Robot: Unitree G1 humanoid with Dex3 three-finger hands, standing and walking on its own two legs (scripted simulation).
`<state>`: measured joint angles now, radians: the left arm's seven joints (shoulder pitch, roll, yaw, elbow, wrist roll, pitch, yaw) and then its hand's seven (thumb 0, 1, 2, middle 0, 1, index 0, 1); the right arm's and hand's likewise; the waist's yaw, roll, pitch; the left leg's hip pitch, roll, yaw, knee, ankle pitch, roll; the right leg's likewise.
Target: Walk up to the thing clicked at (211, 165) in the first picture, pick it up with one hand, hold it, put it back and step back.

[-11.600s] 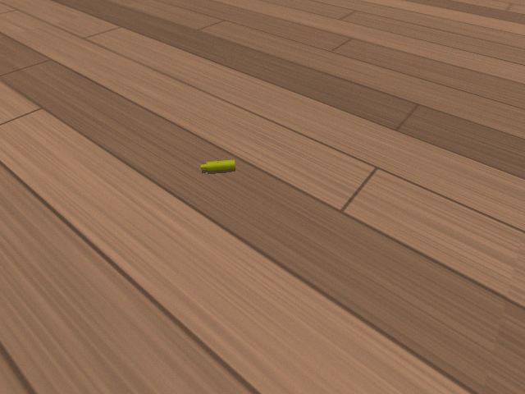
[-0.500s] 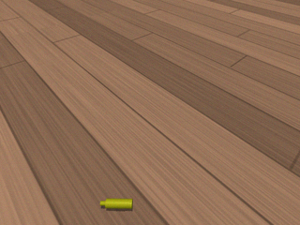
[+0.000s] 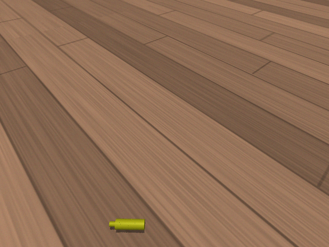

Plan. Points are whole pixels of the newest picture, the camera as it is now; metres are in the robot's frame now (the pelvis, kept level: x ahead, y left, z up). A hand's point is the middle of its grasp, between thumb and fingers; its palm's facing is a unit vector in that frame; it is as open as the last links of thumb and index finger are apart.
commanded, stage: rise first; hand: left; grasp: from above
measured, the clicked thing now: (127, 224) +0.44 +0.22 -0.76
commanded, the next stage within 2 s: none
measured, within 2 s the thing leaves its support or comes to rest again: neither
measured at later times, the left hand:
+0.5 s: hand out of the picture +0.13 +0.25 -0.20, palm faces -0.10 -0.91 -0.39, open 13.0 cm
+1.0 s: hand out of the picture +0.12 +0.26 -0.25, palm faces -0.21 -0.85 -0.48, open 14.2 cm
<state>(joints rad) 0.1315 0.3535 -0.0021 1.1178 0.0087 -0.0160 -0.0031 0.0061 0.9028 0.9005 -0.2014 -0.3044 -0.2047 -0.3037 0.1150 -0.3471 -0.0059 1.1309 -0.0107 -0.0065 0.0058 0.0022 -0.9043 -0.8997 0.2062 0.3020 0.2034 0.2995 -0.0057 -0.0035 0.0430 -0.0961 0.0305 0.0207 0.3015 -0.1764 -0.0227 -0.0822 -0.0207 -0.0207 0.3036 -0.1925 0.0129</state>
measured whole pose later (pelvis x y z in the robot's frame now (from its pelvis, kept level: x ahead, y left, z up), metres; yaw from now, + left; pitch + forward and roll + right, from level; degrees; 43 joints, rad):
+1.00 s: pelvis -0.02 +0.01 -0.11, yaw +0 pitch +20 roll -2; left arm 0.28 0.32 0.10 0.38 0.28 0.22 0.02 0.00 -0.54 0.98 -0.07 -1.05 -0.07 -1.05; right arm 0.18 -0.23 -0.03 0.54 0.00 -0.15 -0.02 0.01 -0.90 -0.90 0.21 0.30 0.20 0.30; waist -0.03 0.00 -0.13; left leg -1.03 0.04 -0.03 1.24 -0.57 -0.01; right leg -0.98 -0.02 -0.04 1.20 -0.57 0.02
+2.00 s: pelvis -0.11 +0.01 -0.41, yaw -4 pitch +34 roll -6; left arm -0.76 0.64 0.06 1.21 1.17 -0.24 0.28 0.00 -0.56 1.07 -0.07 -0.99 -0.06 -1.01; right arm 0.15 -0.26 -0.04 0.77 -0.07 -0.05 0.09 0.00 -0.89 -0.90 0.21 0.30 0.20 0.30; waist -0.15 0.00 -0.11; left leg -2.20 0.02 -0.10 2.25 -0.65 0.00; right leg -2.12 -0.01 -0.04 2.20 -0.67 0.03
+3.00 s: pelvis -0.10 +0.01 -0.45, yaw -7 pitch +34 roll -8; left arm -0.93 0.73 0.09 1.44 1.28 -0.24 0.42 0.00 -0.52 1.00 -0.08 -1.02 -0.09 -1.01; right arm 0.13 -0.26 0.04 0.76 -0.15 -0.05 0.14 0.00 -0.91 -0.90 0.21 0.30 0.20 0.30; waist -0.23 -0.02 -0.05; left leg -2.33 0.03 -0.14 2.41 -0.70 -0.01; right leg -2.25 0.01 -0.06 2.34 -0.70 0.04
